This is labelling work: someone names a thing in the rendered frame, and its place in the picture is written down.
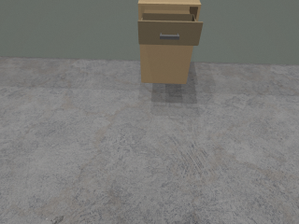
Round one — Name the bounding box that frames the left robot hand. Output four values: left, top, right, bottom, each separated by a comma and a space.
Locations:
40, 214, 64, 224

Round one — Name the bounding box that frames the drawer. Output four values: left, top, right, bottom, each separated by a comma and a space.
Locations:
137, 13, 203, 46

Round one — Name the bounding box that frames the cabinet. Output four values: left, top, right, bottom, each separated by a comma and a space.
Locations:
137, 0, 201, 84

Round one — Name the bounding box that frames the handle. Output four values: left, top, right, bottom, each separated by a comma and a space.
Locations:
160, 33, 179, 40

